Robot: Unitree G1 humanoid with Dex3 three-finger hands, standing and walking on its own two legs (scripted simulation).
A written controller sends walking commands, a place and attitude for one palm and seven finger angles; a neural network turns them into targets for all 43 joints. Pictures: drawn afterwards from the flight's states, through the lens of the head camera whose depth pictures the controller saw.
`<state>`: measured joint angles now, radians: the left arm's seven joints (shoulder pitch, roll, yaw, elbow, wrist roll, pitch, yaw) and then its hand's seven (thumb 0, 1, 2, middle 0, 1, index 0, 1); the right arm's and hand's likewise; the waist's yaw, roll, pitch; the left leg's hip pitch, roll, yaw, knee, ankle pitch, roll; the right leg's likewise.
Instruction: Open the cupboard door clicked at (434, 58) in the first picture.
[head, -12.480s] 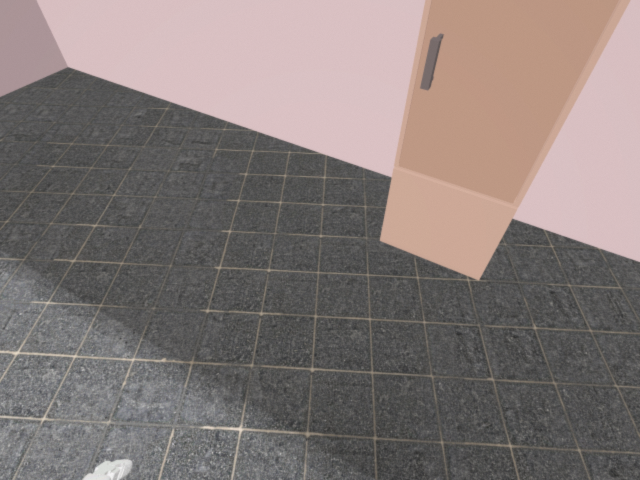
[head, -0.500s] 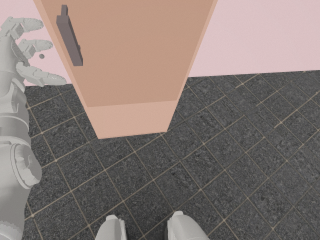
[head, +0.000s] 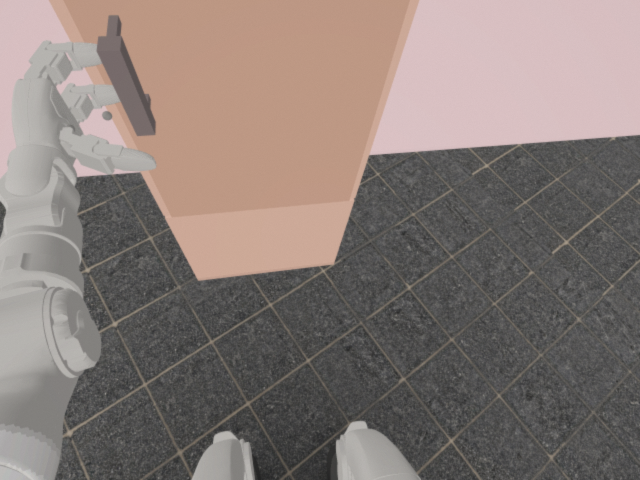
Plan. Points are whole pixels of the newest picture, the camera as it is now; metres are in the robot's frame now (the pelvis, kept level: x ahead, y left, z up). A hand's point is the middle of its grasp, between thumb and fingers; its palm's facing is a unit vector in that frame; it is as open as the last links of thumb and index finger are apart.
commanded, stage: slide the fingers in behind the handle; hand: left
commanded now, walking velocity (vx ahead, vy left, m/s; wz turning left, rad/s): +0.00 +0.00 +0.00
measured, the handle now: (130, 79) +0.59 +0.17 +0.09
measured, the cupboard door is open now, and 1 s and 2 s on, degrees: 0 0 0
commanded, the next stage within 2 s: close the thumb around the handle in 1.10 s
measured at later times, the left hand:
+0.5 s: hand (135, 115) +0.53 +0.16 +0.10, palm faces +0.04 -1.00 -0.02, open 14.0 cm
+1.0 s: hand (146, 114) +0.53 +0.15 +0.09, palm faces +0.05 -1.00 -0.01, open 14.0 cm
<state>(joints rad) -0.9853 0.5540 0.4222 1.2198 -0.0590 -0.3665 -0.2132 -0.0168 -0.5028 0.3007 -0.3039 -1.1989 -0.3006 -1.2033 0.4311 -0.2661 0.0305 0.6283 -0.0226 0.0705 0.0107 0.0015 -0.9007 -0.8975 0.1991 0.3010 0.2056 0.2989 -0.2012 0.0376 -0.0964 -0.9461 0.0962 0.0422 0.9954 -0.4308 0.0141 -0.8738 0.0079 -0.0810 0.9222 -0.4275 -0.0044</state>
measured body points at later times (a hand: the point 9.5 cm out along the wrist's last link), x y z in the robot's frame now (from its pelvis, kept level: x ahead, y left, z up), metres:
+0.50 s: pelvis +0.00 -0.01 +0.00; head +0.13 +0.01 +0.43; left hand +0.52 +0.22 +0.10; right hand -0.02 -0.27 -0.11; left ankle +0.01 +0.11 -0.68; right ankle +0.00 -0.12 -0.68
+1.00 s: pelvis +0.00 +0.00 +0.00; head +0.13 +0.01 +0.43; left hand +0.52 +0.21 +0.10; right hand -0.02 -0.26 -0.11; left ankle +0.01 +0.11 -0.68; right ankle +0.00 -0.12 -0.68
